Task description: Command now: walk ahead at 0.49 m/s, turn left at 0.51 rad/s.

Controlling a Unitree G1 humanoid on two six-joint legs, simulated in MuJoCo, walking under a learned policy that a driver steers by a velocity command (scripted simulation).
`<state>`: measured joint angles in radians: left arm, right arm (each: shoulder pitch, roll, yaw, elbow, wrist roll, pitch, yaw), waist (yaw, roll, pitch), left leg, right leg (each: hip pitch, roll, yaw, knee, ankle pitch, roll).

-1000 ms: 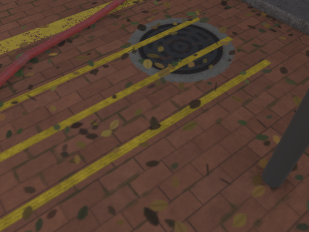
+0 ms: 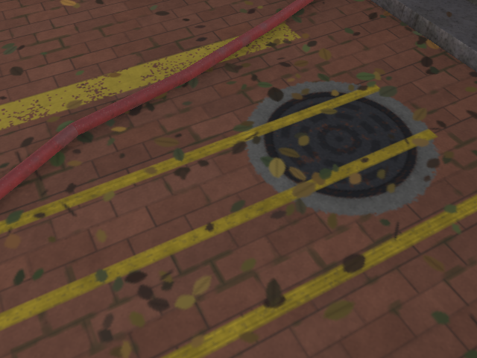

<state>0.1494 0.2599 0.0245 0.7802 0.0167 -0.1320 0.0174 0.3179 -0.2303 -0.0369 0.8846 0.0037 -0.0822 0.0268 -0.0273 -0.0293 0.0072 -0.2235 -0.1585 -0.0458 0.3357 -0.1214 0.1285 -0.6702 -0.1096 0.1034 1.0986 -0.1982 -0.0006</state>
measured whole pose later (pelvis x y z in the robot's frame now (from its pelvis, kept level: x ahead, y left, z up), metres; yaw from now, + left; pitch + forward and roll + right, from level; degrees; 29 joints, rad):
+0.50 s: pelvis +0.26 -0.04 +0.00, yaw +18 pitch +2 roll -2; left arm 0.31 0.25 0.06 0.80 0.01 -0.11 0.00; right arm 0.22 -0.31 -0.07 0.71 0.03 -0.04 0.00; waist 0.04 0.06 0.00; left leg -0.69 0.07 -0.08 1.11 -0.21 0.01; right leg -0.15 0.02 -0.09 0.31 -0.19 -0.03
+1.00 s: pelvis +0.47 +0.13 +0.00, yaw +35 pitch +2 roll +0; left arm 0.15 0.31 0.05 0.70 0.02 -0.11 0.01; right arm 0.31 -0.27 -0.06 0.69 0.01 -0.06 0.03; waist -0.03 -0.04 0.04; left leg -0.24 -0.12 -0.05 0.37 -0.16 0.11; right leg -0.65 -0.11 0.06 1.06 -0.24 0.03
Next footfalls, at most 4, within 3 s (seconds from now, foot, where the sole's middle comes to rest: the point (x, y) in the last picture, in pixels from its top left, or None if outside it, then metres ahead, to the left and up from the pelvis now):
0.24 right None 0.31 -0.14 -0.78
0.78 left None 0.49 0.20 -0.78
1.32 right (166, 250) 0.85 0.24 -0.78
1.80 left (76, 229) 0.94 0.54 -0.78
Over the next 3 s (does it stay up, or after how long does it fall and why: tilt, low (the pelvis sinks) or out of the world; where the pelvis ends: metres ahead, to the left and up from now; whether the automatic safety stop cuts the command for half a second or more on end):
stays up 1.30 0.45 0.01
